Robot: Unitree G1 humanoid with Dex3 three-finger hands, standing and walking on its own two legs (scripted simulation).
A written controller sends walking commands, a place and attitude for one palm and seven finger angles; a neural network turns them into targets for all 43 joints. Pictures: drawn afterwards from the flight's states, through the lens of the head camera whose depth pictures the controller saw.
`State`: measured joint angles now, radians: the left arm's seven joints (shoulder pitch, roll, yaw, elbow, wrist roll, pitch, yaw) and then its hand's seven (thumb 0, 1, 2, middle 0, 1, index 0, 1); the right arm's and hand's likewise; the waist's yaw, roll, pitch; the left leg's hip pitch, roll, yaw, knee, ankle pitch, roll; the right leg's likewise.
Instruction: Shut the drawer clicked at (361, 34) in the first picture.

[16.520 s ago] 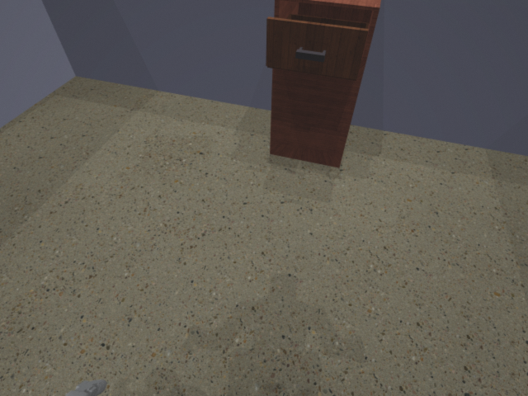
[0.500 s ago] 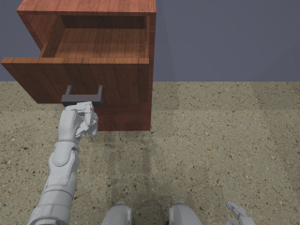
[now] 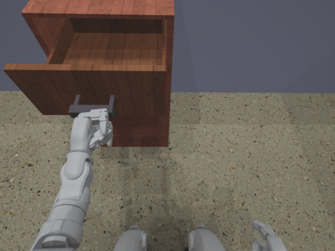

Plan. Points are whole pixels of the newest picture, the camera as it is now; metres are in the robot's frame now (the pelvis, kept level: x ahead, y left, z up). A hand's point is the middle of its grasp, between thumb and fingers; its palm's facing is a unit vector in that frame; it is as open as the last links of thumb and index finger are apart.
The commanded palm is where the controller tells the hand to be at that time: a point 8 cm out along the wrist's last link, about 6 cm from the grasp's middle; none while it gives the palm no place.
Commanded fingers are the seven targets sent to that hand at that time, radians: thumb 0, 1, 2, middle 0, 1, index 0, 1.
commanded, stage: push the drawer shut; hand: left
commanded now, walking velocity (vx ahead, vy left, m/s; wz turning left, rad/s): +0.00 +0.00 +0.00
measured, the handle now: (93, 104) +0.46 +0.20 +0.04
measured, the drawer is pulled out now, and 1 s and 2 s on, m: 0.20 0.09 0.00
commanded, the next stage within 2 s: none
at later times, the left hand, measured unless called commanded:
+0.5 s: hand (112, 114) +0.44 +0.15 +0.04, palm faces -0.01 -1.00 -0.05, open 2.8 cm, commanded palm +0.43 +0.20 +0.04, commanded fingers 0.00 0.90 0.90 -1.40 -1.60 -1.40 -1.60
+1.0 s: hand (115, 94) +0.50 +0.15 +0.04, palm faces +0.00 -1.00 -0.04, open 2.9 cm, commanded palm +0.49 +0.19 +0.04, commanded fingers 0.00 0.90 0.90 -1.40 -1.60 -1.40 -1.60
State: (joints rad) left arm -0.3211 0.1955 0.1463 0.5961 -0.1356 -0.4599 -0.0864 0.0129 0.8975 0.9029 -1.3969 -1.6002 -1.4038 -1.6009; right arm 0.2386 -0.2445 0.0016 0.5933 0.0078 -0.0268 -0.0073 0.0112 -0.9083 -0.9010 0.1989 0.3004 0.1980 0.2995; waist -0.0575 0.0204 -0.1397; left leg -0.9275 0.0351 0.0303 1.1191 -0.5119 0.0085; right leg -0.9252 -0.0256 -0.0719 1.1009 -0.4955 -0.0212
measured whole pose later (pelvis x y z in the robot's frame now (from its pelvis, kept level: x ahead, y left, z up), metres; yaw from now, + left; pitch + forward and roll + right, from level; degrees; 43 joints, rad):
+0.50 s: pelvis -0.02 +0.00 -0.01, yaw +1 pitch +21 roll -1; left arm -0.72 0.31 0.24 1.04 -0.12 -0.51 -0.14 -0.06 0.80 0.99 -1.40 -1.60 -1.40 -1.60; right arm 0.28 -0.26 0.02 0.66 0.00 -0.03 -0.02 0.01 -0.91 -0.90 0.20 0.30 0.20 0.30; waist -0.11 0.03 -0.12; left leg -1.05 0.04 0.00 1.18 -0.49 0.00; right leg -1.03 -0.03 -0.10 1.14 -0.47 -0.03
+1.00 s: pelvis -0.02 +0.01 -0.02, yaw -1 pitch +25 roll -3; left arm -0.93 0.40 0.33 1.20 -0.05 -0.49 -0.10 -0.04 0.82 0.97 -1.40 -1.60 -1.40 -1.60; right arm 0.36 -0.26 0.03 0.65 -0.04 0.02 0.01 0.01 -0.91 -0.90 0.20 0.30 0.20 0.30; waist -0.18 0.04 -0.13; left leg -1.14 0.04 0.02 1.21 -0.50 0.02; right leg -1.12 -0.02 -0.08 1.15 -0.46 -0.01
